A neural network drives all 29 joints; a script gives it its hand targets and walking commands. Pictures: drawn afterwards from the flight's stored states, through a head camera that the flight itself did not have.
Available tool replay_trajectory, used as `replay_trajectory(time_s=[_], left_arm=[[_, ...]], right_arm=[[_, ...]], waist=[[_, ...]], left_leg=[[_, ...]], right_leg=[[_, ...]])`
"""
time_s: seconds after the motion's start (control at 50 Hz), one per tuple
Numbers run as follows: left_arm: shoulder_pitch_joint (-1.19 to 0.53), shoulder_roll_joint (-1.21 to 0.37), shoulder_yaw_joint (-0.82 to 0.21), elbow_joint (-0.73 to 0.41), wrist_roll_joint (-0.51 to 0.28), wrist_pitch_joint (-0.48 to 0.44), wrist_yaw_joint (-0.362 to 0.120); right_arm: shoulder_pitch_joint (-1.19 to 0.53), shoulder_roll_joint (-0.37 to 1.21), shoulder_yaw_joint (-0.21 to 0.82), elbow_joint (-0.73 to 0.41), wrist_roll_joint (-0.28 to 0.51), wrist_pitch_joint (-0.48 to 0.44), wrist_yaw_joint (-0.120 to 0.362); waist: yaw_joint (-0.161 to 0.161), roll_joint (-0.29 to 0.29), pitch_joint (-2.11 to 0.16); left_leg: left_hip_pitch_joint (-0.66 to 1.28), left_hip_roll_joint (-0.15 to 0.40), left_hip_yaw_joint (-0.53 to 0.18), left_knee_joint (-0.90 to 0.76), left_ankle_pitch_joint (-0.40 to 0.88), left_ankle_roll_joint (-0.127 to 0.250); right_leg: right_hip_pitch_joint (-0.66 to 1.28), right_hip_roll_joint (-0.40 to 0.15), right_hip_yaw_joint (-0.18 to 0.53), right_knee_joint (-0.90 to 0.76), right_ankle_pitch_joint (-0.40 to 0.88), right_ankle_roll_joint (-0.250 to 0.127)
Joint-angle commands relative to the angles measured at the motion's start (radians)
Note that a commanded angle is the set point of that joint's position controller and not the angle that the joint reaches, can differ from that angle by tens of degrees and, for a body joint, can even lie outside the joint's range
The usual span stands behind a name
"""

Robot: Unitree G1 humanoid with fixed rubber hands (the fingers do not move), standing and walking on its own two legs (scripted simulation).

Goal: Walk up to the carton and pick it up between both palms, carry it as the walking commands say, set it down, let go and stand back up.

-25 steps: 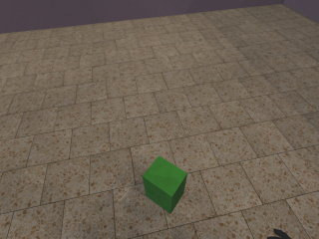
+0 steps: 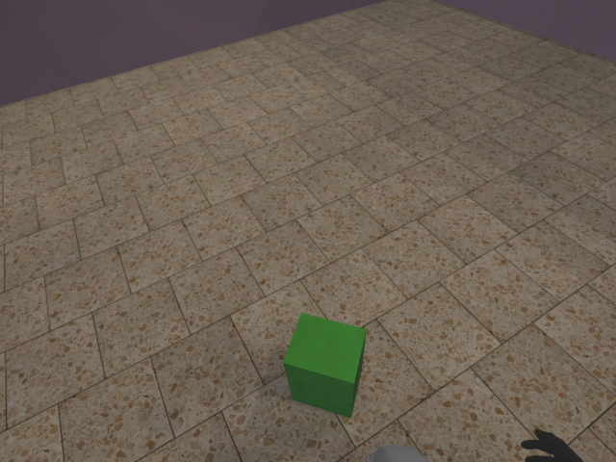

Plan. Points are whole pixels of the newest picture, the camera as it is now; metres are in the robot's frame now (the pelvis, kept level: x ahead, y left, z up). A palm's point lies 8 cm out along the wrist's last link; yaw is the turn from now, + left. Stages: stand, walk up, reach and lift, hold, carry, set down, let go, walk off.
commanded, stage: walk up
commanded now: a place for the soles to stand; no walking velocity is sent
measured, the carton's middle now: (326, 366) +0.50 -0.02 -0.61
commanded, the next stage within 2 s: none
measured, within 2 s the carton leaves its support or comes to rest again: neither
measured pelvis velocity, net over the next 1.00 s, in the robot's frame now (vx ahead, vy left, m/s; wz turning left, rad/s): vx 0.09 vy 0.15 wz -0.39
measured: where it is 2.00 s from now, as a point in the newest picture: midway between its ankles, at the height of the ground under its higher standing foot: outside the picture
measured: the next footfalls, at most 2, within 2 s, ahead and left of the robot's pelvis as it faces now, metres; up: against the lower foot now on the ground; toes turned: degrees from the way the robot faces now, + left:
right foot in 0.08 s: +0.09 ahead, -0.08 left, +0.00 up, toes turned -6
left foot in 0.34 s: +0.22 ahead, +0.25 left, +0.00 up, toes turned -26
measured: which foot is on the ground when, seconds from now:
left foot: down 0.00-0.08, up 0.10-0.32, down 0.34-1.00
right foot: up 0.00-0.06, down 0.08-0.36, up 0.38-0.62, down 0.64-1.00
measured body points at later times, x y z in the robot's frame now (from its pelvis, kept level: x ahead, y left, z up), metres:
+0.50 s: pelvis +0.07 +0.15 -0.03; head +0.09 +0.15 +0.42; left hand +0.28 +0.45 -0.09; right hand +0.14 -0.18 -0.10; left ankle +0.18 +0.27 -0.72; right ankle +0.03 +0.00 -0.67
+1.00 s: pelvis +0.09 +0.15 +0.00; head +0.12 +0.14 +0.45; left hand +0.36 +0.39 -0.09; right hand +0.06 -0.20 -0.08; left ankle +0.18 +0.27 -0.72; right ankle +0.06 +0.04 -0.72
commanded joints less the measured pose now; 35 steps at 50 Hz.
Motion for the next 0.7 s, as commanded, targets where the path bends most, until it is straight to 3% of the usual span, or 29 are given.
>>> replay_trajectory(time_s=[0.0,0.02,0.04,0.06,0.08,0.1,0.14,0.18,0.24,0.26,0.28,0.3,0.32,0.34,0.36,0.38,0.4,0.44,0.48,0.52,0.56,0.58,0.6,0.62,0.64,0.66,0.68], left_arm=[[0.158,0.191,0.064,-0.055,0.002,-0.024,0.006],[0.191,0.236,0.082,-0.062,0.010,-0.022,0.017],[0.236,0.307,0.107,-0.081,0.036,-0.025,0.033],[0.165,0.307,0.104,-0.136,0.051,-0.031,0.055],[0.101,0.287,0.101,-0.177,0.043,-0.037,0.070],[0.076,0.272,0.097,-0.174,0.040,-0.043,0.072],[0.057,0.293,0.100,-0.187,0.037,-0.057,0.063],[0.045,0.294,0.097,-0.208,0.036,-0.058,0.052],[-0.078,0.279,0.081,-0.251,0.025,-0.037,0.022],[-0.112,0.276,0.075,-0.259,0.019,-0.029,0.005],[-0.122,0.257,0.065,-0.259,0.015,-0.020,-0.010],[-0.112,0.226,0.057,-0.247,0.012,-0.009,-0.023],[-0.091,0.185,0.050,-0.248,0.001,-0.001,-0.031],[-0.048,0.150,0.045,-0.260,-0.017,0.003,-0.031],[-0.050,0.247,0.071,-0.262,-0.017,0.012,-0.020],[-0.057,0.278,0.080,-0.246,-0.023,0.015,-0.026],[-0.057,0.257,0.075,-0.219,-0.019,0.009,-0.032],[-0.019,0.205,0.065,-0.178,-0.013,0.003,-0.045],[-0.008,0.179,0.056,-0.148,-0.013,0.010,-0.070],[-0.023,0.180,0.056,-0.126,-0.004,0.021,-0.091],[-0.022,0.186,0.060,-0.107,0.008,0.022,-0.101],[-0.029,0.198,0.063,-0.099,0.014,0.020,-0.103],[-0.048,0.238,0.073,-0.095,0.022,0.018,-0.102],[-0.087,0.293,0.086,-0.098,0.020,0.017,-0.099],[-0.180,0.290,0.080,-0.115,0.013,0.015,-0.096],[-0.200,0.241,0.063,-0.107,0.011,0.011,-0.100],[-0.204,0.219,0.050,-0.091,0.003,0.011,-0.105]], right_arm=[[-0.093,-0.232,-0.063,-0.130,-0.001,-0.019,-0.005],[-0.076,-0.202,-0.054,-0.136,0.000,-0.023,-0.001],[-0.105,-0.174,-0.054,-0.176,0.005,-0.032,0.000],[-0.127,-0.186,-0.062,-0.212,-0.013,-0.031,-0.008],[-0.087,-0.212,-0.076,-0.222,-0.008,-0.025,-0.004],[-0.083,-0.265,-0.102,-0.227,0.001,-0.017,0.001],[-0.034,-0.262,-0.114,-0.218,0.001,-0.011,0.002],[-0.021,-0.257,-0.108,-0.207,0.008,-0.005,0.006],[0.017,-0.224,-0.077,-0.183,0.050,-0.013,0.001],[0.048,-0.224,-0.073,-0.160,0.060,-0.020,-0.006],[0.073,-0.237,-0.076,-0.133,0.065,-0.029,-0.017],[0.101,-0.266,-0.084,-0.106,0.068,-0.038,-0.030],[0.110,-0.330,-0.095,-0.100,0.060,-0.050,-0.041],[0.053,-0.414,-0.107,-0.134,0.055,-0.063,-0.049],[-0.003,-0.408,-0.105,-0.155,0.051,-0.067,-0.057],[-0.013,-0.389,-0.101,-0.144,0.051,-0.075,-0.063],[-0.009,-0.381,-0.094,-0.123,0.051,-0.083,-0.071],[-0.047,-0.385,-0.078,-0.109,0.053,-0.088,-0.084],[-0.073,-0.374,-0.061,-0.109,0.048,-0.087,-0.086],[-0.062,-0.367,-0.049,-0.104,0.046,-0.084,-0.088],[-0.048,-0.358,-0.035,-0.083,0.054,-0.082,-0.091],[-0.021,-0.338,-0.026,-0.063,0.060,-0.084,-0.090],[0.003,-0.302,-0.013,-0.057,0.066,-0.090,-0.089],[-0.004,-0.262,0.000,-0.072,0.075,-0.098,-0.087],[-0.027,-0.254,0.003,-0.068,0.099,-0.094,-0.092],[-0.039,-0.275,-0.007,-0.057,0.101,-0.092,-0.094],[-0.030,-0.288,-0.013,-0.046,0.100,-0.094,-0.091]], waist=[[0.095,0.051,0.013],[0.125,-0.046,-0.004],[0.152,-0.268,-0.024],[0.114,-0.200,0.052],[0.088,-0.085,0.075],[0.078,-0.029,0.050],[0.055,-0.101,-0.016],[0.058,-0.163,-0.034],[0.025,-0.259,-0.016],[0.007,-0.272,-0.026],[-0.009,-0.242,-0.033],[-0.032,-0.166,-0.033],[-0.052,0.026,-0.041],[-0.023,0.228,-0.061],[-0.030,0.186,-0.054],[-0.013,0.097,-0.007],[-0.007,0.068,0.003],[0.014,0.127,-0.014],[0.015,0.192,-0.039],[0.007,0.212,-0.051],[0.027,0.194,-0.065],[0.041,0.142,-0.073],[0.045,0.012,-0.100],[0.036,-0.148,-0.107],[0.038,-0.168,-0.079],[0.033,-0.142,-0.080],[0.013,-0.110,-0.084]], left_leg=[[-0.316,0.156,-0.159,-0.209,-0.419,0.080],[-0.442,0.113,-0.104,-0.079,-0.392,0.023],[-0.592,0.019,-0.048,0.266,-0.324,-0.043],[-0.654,0.029,-0.188,0.456,-0.272,-0.069],[-0.635,0.048,-0.240,0.505,-0.241,-0.082],[-0.564,0.060,-0.259,0.539,-0.200,-0.082],[-0.472,0.068,-0.250,0.541,-0.147,-0.076],[-0.422,0.071,-0.211,0.499,-0.107,-0.081],[-0.116,0.035,-0.138,0.253,-0.059,-0.058],[0.039,-0.009,-0.084,0.170,-0.006,-0.050],[0.160,-0.061,-0.026,0.124,0.028,-0.046],[0.208,-0.073,-0.039,0.067,0.025,-0.043],[0.141,0.058,-0.240,-0.093,-0.054,-0.024],[0.006,0.334,-0.667,-0.326,-0.238,0.091],[-0.096,0.422,-0.772,-0.383,-0.338,0.214],[-0.096,0.393,-0.708,-0.356,-0.282,0.219],[-0.068,0.352,-0.605,-0.307,-0.187,0.192],[-0.060,0.310,-0.465,-0.262,-0.089,0.161],[-0.043,0.278,-0.356,-0.257,-0.068,0.133],[-0.022,0.267,-0.296,-0.254,-0.058,0.114],[-0.058,0.268,-0.252,-0.205,-0.017,0.081],[-0.090,0.257,-0.219,-0.152,0.011,0.046],[-0.150,0.212,-0.160,-0.045,0.024,-0.002],[-0.221,0.102,-0.072,0.097,-0.005,-0.050],[-0.109,0.029,-0.064,0.096,-0.145,-0.048],[0.035,0.023,-0.101,0.051,-0.118,-0.026],[0.091,0.034,-0.106,-0.065,-0.051,-0.012]], right_leg=[[0.420,-0.007,0.049,-0.405,0.156,-0.057],[0.545,-0.058,0.174,-0.470,0.047,-0.085],[0.583,-0.281,0.601,-0.614,-0.196,-0.164],[0.453,-0.426,0.802,-0.700,-0.189,-0.251],[0.401,-0.449,0.795,-0.694,-0.123,-0.291],[0.331,-0.420,0.715,-0.639,-0.023,-0.292],[0.274,-0.364,0.578,-0.571,0.058,-0.254],[0.211,-0.291,0.485,-0.534,0.079,-0.230],[-0.068,-0.173,0.339,-0.473,0.055,-0.153],[-0.164,-0.142,0.293,-0.449,0.022,-0.122],[-0.236,-0.125,0.264,-0.404,-0.001,-0.093],[-0.267,-0.098,0.233,-0.305,-0.018,-0.060],[-0.253,-0.023,0.181,-0.130,-0.054,-0.013],[-0.233,0.082,0.116,0.136,-0.122,0.047],[-0.148,0.041,0.199,0.251,-0.161,0.037],[-0.155,0.017,0.196,0.303,-0.130,0.035],[-0.176,0.009,0.206,0.307,-0.093,0.025],[-0.115,-0.022,0.189,0.202,-0.069,0.015],[-0.026,-0.025,0.131,0.014,-0.086,0.013],[0.055,-0.013,0.082,-0.157,-0.061,0.008],[0.202,0.005,0.064,-0.372,0.093,-0.014],[0.273,0.007,0.101,-0.472,0.171,-0.024],[0.327,-0.071,0.260,-0.526,0.166,-0.042],[0.325,-0.194,0.478,-0.573,0.222,-0.102],[0.155,-0.238,0.476,-0.581,0.194,-0.179],[0.045,-0.203,0.406,-0.554,0.225,-0.173],[0.040,-0.146,0.314,-0.532,0.258,-0.120]])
